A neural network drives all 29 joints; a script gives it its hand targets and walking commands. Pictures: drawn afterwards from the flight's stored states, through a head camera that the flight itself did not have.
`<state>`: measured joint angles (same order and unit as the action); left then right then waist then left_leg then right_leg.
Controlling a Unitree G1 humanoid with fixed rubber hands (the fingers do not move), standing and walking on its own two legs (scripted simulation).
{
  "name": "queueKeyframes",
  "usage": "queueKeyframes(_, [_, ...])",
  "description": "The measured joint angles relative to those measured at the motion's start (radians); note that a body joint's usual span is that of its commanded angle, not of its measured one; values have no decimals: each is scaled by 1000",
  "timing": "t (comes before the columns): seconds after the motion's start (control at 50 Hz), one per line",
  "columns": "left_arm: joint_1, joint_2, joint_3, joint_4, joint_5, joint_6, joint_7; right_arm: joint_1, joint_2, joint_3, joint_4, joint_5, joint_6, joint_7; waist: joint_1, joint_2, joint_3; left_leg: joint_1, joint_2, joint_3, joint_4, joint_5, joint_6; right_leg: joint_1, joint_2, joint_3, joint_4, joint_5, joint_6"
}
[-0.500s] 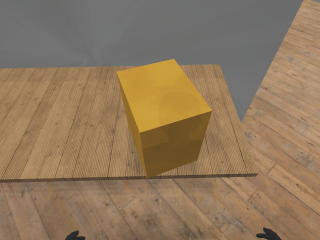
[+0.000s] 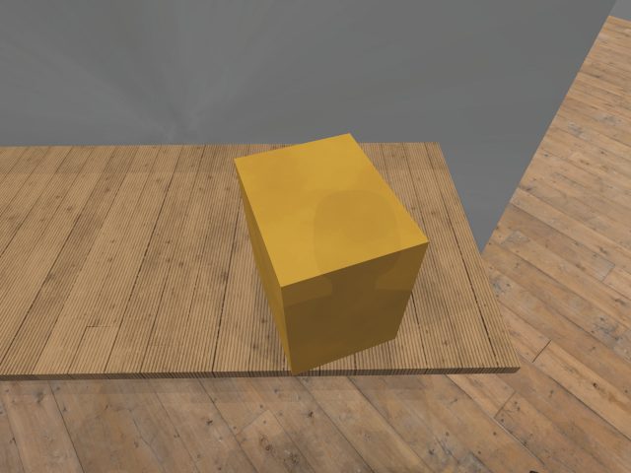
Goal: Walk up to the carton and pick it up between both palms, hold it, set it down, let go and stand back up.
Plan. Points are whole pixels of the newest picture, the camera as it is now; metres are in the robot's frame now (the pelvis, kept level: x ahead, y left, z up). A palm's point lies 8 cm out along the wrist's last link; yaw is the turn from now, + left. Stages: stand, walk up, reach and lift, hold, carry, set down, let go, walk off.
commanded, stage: walk up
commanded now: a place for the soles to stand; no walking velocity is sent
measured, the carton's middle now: (320, 255) +0.45 +0.02 -0.04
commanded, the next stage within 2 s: reach and lift in 1.40 s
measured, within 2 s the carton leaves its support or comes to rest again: neither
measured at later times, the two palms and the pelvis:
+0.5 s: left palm out of the picture +0.06 +0.29 -0.11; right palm out of the picture +0.08 -0.29 -0.10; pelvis +0.02 +0.00 +0.00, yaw +0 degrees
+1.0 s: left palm out of the picture +0.10 +0.31 -0.11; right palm out of the picture +0.13 -0.28 -0.09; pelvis +0.02 +0.02 +0.00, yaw +0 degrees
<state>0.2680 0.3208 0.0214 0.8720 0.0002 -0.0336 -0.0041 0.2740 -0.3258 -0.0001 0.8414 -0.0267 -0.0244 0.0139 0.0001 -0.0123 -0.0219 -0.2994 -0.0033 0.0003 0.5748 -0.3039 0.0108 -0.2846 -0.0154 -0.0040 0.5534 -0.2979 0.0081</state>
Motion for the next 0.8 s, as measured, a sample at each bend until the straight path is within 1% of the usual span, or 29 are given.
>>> queueKeyframes(0.08, [1,1,0,0,0,7,1,-10,0,0,0,-6,0,0,-1,-5,1,15,-6,-1,0,-5,4,0,-5,-1,33,-5,0])
queueKeyframes(0.1, [1,1,0,0,0,9,1,-8,0,0,0,-6,0,0,-1,-5,1,27,-5,-1,0,-8,7,-1,-5,-6,63,-32,0])
queueKeyframes(0.14, [1,3,0,-3,0,11,2,-2,0,0,0,-5,0,0,-1,-5,1,48,0,-1,0,-15,9,-4,-5,-20,129,-136,-1])
queueKeyframes(0.16, [1,5,0,-7,0,11,2,1,0,0,0,-6,0,0,0,-5,1,55,3,0,0,-17,9,-5,-5,-25,139,-164,-2])
queueKeyframes(0.2, [0,10,0,-16,0,10,2,4,-1,0,0,-4,1,0,1,-7,0,57,8,1,0,-20,8,-4,-6,-25,82,-138,-5])
queueKeyframes(0.22, [0,12,0,-17,0,6,2,6,-2,0,0,-3,3,0,0,-7,1,57,10,1,4,-22,5,3,-6,-23,38,-64,-6])
queueKeyframes(0.24, [1,13,0,-17,0,2,3,7,-4,0,1,-2,6,0,0,-6,2,57,10,1,13,-26,2,10,-5,-23,13,42,-7])
queueKeyframes(0.26, [3,13,0,-16,0,0,4,7,-6,0,1,-1,13,0,0,-2,3,56,13,1,30,-32,1,12,-3,-25,20,69,-9])
queueKeyframes(0.28, [8,13,0,-16,0,0,4,9,-6,0,1,-1,19,0,1,-1,3,53,12,2,60,-57,1,20,-3,-26,27,49,-11])
queueKeyframes(0.32, [25,13,0,-16,0,0,5,6,-10,0,1,-1,30,0,1,2,3,38,10,2,133,-161,1,36,-3,-25,25,7,-17])
queueKeyframes(0.34, [35,13,0,-17,0,0,7,5,-13,0,1,-2,35,2,1,3,3,30,11,1,155,-181,1,42,-3,-23,18,2,-18])
queueKeyframes(0.42, [60,14,1,-18,0,0,11,-9,-29,0,0,-4,37,3,0,9,18,-7,32,0,178,-185,1,47,-3,-15,-19,25,-20])
queueKeyframes(0.44, [64,15,1,-18,0,1,11,-11,-32,0,0,-5,37,3,0,10,24,-8,38,0,167,-178,1,48,-3,-13,-22,27,-18])
queueKeyframes(0.48, [65,16,1,-19,0,7,11,-3,-34,0,0,-3,36,2,-1,12,27,2,50,-1,96,-115,1,47,-3,-17,-25,27,-8])
queueKeyframes(0.5, [62,17,2,-19,0,11,11,5,-35,0,-1,-2,35,1,-2,14,28,20,55,-2,28,-47,1,47,-3,-24,-18,22,0])
queueKeyframes(0.52, [57,18,2,-19,0,14,11,8,-34,0,0,-2,35,-1,-1,10,35,31,55,1,-5,46,-1,48,-7,-26,-3,12,9])
queueKeyframes(0.54, [51,20,2,-19,0,22,11,12,-29,0,0,-2,35,-3,-1,-4,40,38,44,5,-6,66,-6,49,-18,-19,14,5,12])
queueKeyframes(0.56, [46,20,0,-19,0,26,10,15,-27,0,0,-1,34,-4,0,-10,40,43,37,5,-7,56,-8,48,-20,-7,22,1,12])
queueKeyframes(0.6, [40,22,-2,-19,0,28,10,13,-28,0,0,3,34,-5,0,-10,40,49,35,4,-7,28,-9,48,-19,-2,25,-46,12])
queueKeyframes(0.62, [36,24,-2,-20,0,29,9,9,-28,0,0,3,34,-5,0,-11,40,49,35,5,-7,22,-9,48,-20,0,13,-45,12])
queueKeyframes(0.64, [32,27,-2,-20,0,29,9,3,-28,0,0,4,34,-5,0,-12,41,48,33,6,-7,19,-9,51,-20,5,-9,-26,12])
queueKeyframes(0.68, [23,33,-2,-20,0,28,9,-9,-28,0,0,11,34,-5,0,-17,42,49,25,6,-7,20,-9,55,-22,15,-34,64,16])
queueKeyframes(0.74, [13,33,-2,-19,0,26,9,-36,-28,0,0,19,34,-4,0,-9,42,49,26,6,-7,22,-9,56,-22,15,-33,48,36])
queueKeyframes(0.8, [1,33,-2,-19,0,26,8,-60,-28,0,0,20,34,-2,0,-7,42,49,27,6,-10,23,-9,56,-22,15,-34,41,38])
